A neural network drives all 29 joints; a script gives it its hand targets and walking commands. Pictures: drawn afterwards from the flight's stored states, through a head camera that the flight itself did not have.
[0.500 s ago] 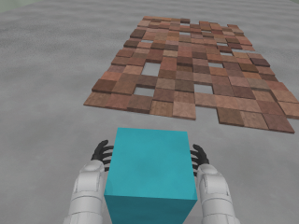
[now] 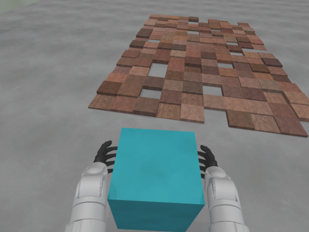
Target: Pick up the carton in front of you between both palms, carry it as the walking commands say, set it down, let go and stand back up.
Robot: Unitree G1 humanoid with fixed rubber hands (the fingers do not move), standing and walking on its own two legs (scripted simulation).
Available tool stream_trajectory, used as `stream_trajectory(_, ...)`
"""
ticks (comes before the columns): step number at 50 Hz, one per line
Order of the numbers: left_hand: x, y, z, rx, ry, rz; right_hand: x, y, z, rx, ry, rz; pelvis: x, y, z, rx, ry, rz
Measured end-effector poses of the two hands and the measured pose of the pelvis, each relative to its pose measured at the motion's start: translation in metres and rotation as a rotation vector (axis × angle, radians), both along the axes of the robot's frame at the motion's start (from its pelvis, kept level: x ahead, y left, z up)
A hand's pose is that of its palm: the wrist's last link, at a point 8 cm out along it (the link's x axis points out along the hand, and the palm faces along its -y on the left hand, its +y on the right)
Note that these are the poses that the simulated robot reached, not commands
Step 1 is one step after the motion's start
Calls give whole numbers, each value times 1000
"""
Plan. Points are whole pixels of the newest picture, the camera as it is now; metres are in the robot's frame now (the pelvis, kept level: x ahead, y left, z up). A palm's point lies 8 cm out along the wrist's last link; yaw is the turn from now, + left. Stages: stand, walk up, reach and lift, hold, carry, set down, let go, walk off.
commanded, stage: reach and lift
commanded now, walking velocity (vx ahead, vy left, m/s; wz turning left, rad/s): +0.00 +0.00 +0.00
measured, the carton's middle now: (154, 182) +0.30 +0.01 -0.04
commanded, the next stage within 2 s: hold in 0.30 s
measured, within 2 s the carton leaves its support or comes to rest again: neither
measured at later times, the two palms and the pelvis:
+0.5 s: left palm (99, 167) +0.28 +0.15 +0.06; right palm (214, 171) +0.29 -0.15 +0.05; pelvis +0.00 +0.00 +0.00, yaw +0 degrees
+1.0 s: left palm (99, 167) +0.28 +0.15 +0.06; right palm (215, 173) +0.28 -0.15 +0.05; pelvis -0.01 +0.00 +0.00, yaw +0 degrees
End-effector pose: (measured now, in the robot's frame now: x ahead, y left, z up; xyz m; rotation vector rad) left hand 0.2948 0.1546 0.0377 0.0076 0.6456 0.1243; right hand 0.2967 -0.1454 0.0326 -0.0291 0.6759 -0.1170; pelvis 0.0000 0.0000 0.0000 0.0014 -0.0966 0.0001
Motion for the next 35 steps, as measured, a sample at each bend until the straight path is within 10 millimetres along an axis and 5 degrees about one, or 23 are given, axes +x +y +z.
stream_trajectory(35,-15,-8,16,8,-5,-33,-23,-7,17,-8,-5,-22,-8,1,1,-1,-50,1)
